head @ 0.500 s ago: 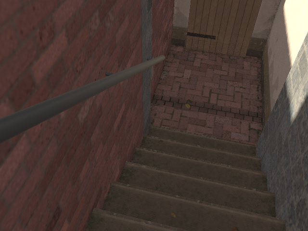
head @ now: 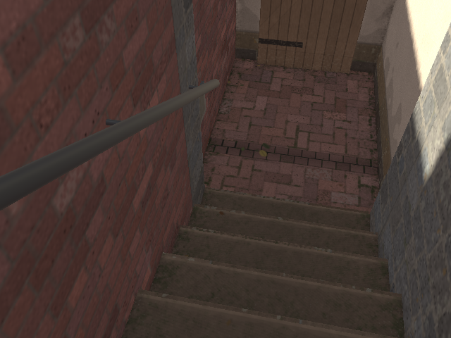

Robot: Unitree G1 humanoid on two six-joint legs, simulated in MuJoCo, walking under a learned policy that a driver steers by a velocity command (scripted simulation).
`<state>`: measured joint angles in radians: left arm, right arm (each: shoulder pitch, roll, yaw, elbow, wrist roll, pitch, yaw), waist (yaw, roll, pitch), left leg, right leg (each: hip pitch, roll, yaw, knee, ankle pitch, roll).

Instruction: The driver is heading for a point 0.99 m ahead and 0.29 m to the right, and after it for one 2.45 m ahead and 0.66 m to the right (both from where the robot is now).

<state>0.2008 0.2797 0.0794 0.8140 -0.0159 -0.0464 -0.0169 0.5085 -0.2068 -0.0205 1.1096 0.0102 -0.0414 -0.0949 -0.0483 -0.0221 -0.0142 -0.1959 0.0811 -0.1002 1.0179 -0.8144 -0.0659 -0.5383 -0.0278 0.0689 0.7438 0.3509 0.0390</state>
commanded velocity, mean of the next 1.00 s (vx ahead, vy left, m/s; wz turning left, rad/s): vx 0.48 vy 0.00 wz -0.09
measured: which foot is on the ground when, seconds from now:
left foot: down 0.00-0.02, up 0.04-0.50, down 0.52-1.00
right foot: up 0.00-0.02, down 0.04-0.52, up 0.54-1.00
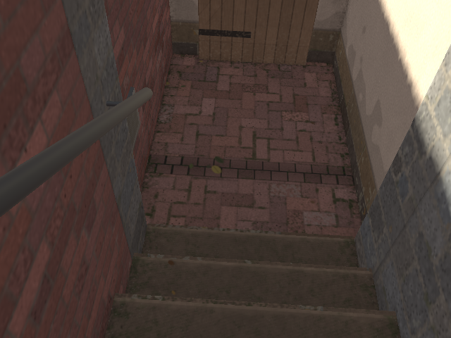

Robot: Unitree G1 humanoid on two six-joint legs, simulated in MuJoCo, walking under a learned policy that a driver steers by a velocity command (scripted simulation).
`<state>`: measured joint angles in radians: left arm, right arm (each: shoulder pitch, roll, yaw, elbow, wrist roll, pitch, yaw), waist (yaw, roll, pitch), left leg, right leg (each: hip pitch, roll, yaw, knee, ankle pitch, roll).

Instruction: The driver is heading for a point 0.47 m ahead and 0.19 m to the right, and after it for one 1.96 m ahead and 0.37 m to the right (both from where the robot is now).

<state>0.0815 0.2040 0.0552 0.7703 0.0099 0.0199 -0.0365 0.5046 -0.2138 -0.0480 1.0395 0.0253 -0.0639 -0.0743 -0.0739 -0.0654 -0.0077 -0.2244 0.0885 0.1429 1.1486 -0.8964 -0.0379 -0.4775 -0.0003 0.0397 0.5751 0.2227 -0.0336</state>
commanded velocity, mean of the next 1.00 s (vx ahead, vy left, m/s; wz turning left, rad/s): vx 0.50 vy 0.00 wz -0.54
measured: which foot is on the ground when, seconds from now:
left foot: down 0.00-0.04, up 0.06-0.44, down 0.46-1.00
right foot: up 0.00-0.02, down 0.04-0.46, up 0.48-1.00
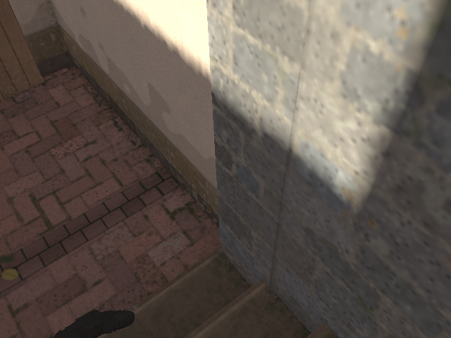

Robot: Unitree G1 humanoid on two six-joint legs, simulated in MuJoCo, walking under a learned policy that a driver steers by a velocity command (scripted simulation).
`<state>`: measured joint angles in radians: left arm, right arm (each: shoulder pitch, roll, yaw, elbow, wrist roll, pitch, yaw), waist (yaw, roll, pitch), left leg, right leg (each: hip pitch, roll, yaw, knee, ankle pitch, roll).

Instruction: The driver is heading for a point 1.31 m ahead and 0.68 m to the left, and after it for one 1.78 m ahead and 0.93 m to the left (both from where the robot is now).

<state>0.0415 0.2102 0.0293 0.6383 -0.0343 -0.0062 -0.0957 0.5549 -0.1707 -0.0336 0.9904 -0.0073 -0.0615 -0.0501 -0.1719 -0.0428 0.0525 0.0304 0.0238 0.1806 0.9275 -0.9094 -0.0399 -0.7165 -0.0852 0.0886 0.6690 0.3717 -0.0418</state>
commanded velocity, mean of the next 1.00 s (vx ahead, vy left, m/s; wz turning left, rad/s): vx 0.48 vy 0.07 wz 0.40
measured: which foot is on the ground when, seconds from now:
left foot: down 0.00-0.06, up 0.08-0.68, down 0.70-1.00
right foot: up 0.00-0.04, down 0.06-0.70, up 0.72-1.00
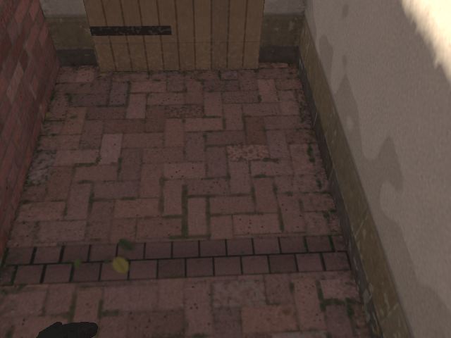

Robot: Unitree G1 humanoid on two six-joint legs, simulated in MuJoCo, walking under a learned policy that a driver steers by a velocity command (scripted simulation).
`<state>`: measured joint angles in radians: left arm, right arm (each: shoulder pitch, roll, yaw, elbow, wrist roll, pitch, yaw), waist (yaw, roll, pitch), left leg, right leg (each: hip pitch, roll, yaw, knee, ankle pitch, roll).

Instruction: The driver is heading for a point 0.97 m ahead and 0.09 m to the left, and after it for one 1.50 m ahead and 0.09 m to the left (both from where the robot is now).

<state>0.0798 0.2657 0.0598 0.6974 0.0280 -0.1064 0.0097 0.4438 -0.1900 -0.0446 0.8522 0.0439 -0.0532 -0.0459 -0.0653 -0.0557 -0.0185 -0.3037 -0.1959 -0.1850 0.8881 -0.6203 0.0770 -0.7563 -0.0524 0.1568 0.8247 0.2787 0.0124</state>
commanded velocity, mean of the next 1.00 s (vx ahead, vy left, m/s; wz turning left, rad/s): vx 0.50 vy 0.00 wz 0.30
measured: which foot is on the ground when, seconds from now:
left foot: down 0.00-0.14, up 0.16-0.68, down 0.70-1.00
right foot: up 0.00-0.12, down 0.14-0.70, up 0.72-1.00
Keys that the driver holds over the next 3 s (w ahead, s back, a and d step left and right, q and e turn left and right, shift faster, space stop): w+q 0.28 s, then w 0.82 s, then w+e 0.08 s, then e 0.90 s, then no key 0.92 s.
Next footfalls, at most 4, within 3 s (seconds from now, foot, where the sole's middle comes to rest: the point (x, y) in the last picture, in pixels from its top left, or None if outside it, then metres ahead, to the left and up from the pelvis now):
0.14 right None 0.20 -0.12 -0.89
0.70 left None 0.53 0.21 -1.05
1.14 right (189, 253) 0.92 0.09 -1.05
1.64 left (136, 239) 0.99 0.30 -1.05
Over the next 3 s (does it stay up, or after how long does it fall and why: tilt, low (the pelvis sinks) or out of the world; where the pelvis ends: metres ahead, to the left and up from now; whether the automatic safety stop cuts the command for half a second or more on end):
stays up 0.86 0.17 -0.27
